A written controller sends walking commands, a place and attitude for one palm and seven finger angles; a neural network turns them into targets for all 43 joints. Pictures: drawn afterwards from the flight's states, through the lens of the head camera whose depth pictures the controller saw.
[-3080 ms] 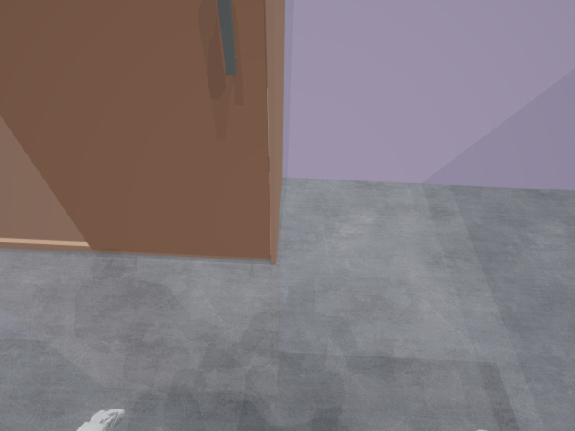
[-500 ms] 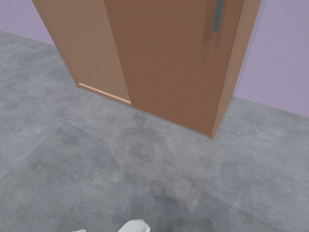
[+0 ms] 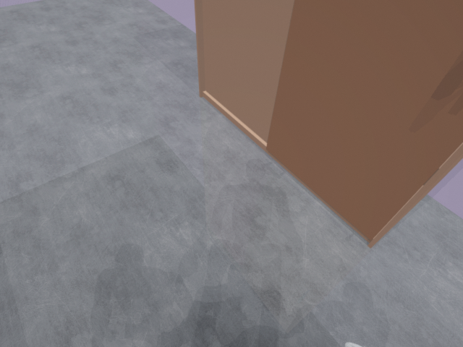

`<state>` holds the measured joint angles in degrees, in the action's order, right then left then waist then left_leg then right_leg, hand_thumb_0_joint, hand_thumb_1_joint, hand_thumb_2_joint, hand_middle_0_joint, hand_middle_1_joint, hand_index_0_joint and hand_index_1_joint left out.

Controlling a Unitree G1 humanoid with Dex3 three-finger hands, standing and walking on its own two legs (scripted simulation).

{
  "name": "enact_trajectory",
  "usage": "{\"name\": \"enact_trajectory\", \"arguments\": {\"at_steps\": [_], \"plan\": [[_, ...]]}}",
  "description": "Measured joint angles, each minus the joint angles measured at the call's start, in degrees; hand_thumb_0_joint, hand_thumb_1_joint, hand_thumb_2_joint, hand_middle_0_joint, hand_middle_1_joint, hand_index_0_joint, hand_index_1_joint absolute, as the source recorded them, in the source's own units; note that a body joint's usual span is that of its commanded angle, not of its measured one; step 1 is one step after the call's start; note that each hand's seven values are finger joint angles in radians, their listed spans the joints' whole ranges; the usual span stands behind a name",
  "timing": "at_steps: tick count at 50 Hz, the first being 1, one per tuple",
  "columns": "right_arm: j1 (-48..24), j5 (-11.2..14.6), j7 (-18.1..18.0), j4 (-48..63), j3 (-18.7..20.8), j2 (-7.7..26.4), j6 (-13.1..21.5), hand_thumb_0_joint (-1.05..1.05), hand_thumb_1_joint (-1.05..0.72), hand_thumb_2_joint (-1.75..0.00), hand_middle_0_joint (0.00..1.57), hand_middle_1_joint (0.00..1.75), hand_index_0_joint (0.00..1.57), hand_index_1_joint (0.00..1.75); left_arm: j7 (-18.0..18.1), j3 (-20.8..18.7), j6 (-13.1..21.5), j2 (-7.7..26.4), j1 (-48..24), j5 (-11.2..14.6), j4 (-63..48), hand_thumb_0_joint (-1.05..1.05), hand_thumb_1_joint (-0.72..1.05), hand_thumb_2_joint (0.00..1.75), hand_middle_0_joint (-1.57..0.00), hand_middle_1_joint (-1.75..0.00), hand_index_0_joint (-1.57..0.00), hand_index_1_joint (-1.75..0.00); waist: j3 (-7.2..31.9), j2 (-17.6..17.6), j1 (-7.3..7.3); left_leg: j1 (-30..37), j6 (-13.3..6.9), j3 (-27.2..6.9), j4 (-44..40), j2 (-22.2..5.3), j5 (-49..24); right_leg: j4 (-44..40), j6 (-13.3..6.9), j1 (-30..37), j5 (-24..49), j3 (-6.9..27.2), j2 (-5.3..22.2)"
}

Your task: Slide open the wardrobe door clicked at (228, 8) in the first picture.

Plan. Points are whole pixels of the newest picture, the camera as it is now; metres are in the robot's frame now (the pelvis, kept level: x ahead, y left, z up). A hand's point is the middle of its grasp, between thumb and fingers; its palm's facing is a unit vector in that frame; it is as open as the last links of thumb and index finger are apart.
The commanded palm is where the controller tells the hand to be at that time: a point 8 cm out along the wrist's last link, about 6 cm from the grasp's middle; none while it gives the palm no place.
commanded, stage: walk to a spot facing it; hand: right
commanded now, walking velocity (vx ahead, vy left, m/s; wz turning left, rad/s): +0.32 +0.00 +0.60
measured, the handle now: out of the picture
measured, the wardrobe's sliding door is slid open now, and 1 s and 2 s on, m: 0.00 0.00 0.00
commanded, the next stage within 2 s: none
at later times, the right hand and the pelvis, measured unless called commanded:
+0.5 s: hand (370, 335) +0.20 -0.27 -0.17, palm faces -0.21 +0.97 -0.14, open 7.4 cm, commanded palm none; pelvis +0.14 -0.08 +0.02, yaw +17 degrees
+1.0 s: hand (277, 213) +0.48 -0.09 -0.17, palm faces -0.56 +0.81 -0.17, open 7.4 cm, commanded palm none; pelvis +0.27 -0.02 -0.02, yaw +35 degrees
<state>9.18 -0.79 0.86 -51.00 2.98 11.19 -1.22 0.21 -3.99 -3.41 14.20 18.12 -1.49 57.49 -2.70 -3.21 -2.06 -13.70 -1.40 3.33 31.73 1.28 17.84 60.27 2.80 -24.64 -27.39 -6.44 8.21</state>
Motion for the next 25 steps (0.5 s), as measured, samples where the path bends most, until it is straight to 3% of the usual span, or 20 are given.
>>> {"name": "enact_trajectory", "arguments": {"at_steps": [3,8,14,15,16,19,22,25], "plan": [[2.8,-0.1,-0.2,-0.9,-0.1,0.0,1.0,0.01,-0.9,-0.89,0.2,0.3,0.2,0.3,-0.7,-0.2,0.7,-0.1,-1.5,-0.3,-1.1,0.01,0.91,0.9,-0.2,-0.3,-0.19,-0.3,1.1,1.1,0.69,2.6,0.1,-2.3,-4.3,0.2,-1.9,1.1,1.0,-3.5,5.5,1.9,-0.3],[7.2,-0.3,0.3,-3.2,-0.2,0.1,1.9,0.01,-0.9,-0.89,0.2,0.3,0.2,0.3,-1.2,-0.5,2.2,-0.5,-4.7,-0.3,-3.9,0.01,0.91,0.9,-0.2,-0.3,-0.19,-0.3,2.0,1.6,1.63,5.5,0.8,-5.4,-8.2,0.7,-2.8,-4.7,2.0,-6.1,11.2,3.7,-0.2],[11.4,-0.7,0.2,-4.9,0.4,0.9,1.8,0.01,-0.9,-0.89,0.2,0.3,0.2,0.3,-1.3,0.1,3.9,-1.5,-7.5,0.3,-6.1,0.01,0.91,0.9,-0.2,-0.3,-0.19,-0.3,2.0,3.4,4.48,7.0,2.9,-8.8,-6.8,0.3,0.6,-20.1,1.4,-1.2,10.7,3.3,-2.6],[12.1,-0.7,0.2,-5.1,0.6,1.2,1.6,0.01,-0.9,-0.89,0.2,0.3,0.2,0.3,-1.2,0.3,4.4,-1.6,-7.7,0.4,-6.4,0.01,0.91,0.9,-0.2,-0.3,-0.19,-0.3,2.1,3.8,4.86,6.8,3.4,-9.6,-5.2,0.2,2.0,-24.0,1.3,1.1,11.4,2.9,-3.2],[12.5,-0.5,0.2,-5.4,0.9,1.7,1.4,0.01,-0.9,-0.89,0.2,0.3,0.2,0.3,-0.9,0.6,5.2,-2.1,-8.2,0.4,-6.6,0.01,0.91,0.9,-0.2,-0.3,-0.19,-0.3,1.8,5.0,5.01,6.0,3.2,-10.6,-2.2,-0.2,3.9,-25.7,-0.5,2.4,14.6,2.0,-3.9],[12.8,-0.3,0.4,-7.2,1.7,2.4,-0.2,0.01,-0.9,-0.89,0.2,0.3,0.2,0.3,-0.4,1.9,6.6,-3.5,-8.5,-0.1,-7.2,0.01,0.91,0.9,-0.2,-0.3,-0.2,-0.3,1.4,6.1,5.01,-1.9,1.8,-8.9,18.9,0.3,9.5,-23.0,-4.6,4.2,11.9,-1.6,-2.9],[11.6,-0.9,1.4,-7.7,2.4,3.0,-0.9,0.01,-0.9,-0.89,0.2,0.3,0.2,0.3,0.3,2.3,7.0,-4.8,-6.1,0.0,-6.4,0.0,0.91,0.9,-0.2,-0.3,-0.2,-0.3,1.9,5.5,3.83,-9.4,1.7,-3.9,33.2,-0.7,4.1,-27.5,-5.3,8.9,11.4,-3.8,-2.1],[9.6,-1.1,1.8,-6.2,3.0,3.3,-0.8,0.01,-0.91,-0.89,0.2,0.3,0.2,0.3,1.1,2.3,7.4,-5.9,-3.0,0.3,-4.2,0.0,0.91,0.9,-0.2,-0.3,-0.2,-0.3,2.0,5.4,3.64,-15.3,2.4,-2.1,38.2,-2.2,-3.1,-33.1,-5.1,13.3,12.5,-6.0,-2.3]]}}
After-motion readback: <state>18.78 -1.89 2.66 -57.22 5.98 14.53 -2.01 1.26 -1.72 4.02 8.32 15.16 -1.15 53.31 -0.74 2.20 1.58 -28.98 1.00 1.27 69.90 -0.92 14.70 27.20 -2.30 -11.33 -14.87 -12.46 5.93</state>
